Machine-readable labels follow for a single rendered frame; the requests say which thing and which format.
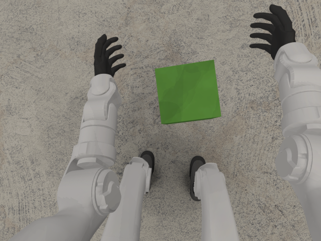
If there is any left robot thigh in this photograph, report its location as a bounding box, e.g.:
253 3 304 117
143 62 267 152
100 162 152 241

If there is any robot right forearm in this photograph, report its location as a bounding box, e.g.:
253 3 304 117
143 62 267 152
273 42 321 138

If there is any robot right upper arm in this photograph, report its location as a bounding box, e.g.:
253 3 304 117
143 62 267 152
275 133 321 241

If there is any robot left shin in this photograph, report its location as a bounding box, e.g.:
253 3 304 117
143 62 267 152
124 157 148 171

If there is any robot right hand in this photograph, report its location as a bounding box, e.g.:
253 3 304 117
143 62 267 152
249 4 296 60

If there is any robot left hand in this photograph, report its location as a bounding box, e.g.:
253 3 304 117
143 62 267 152
94 34 126 77

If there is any robot left upper arm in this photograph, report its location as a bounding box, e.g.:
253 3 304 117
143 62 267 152
8 167 121 241

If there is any robot left forearm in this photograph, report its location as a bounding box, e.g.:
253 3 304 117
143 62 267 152
57 74 122 203

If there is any carton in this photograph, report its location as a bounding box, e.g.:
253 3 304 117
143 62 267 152
155 60 221 125

